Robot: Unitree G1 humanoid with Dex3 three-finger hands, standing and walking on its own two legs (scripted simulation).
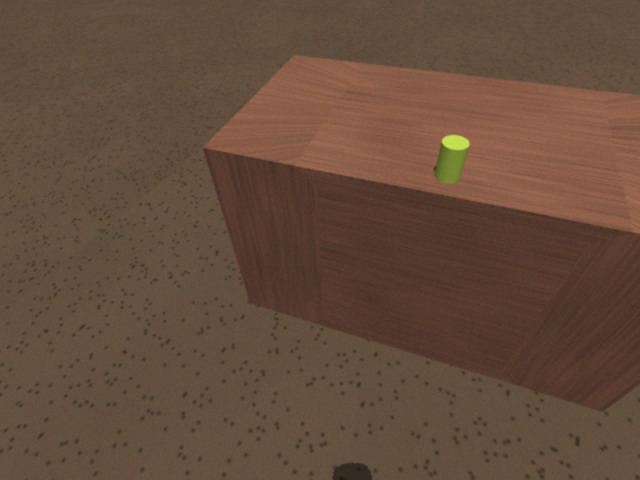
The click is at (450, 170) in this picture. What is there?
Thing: squat round
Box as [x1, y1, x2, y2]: [435, 135, 469, 183]
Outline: 461,136 449,135 442,139 435,170 435,177 442,182 453,183 459,179 469,144 468,141
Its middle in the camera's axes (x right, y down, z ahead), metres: +0.28 -0.18 +0.85
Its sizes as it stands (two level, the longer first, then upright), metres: 0.056 0.056 0.087
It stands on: a support 0.70 m high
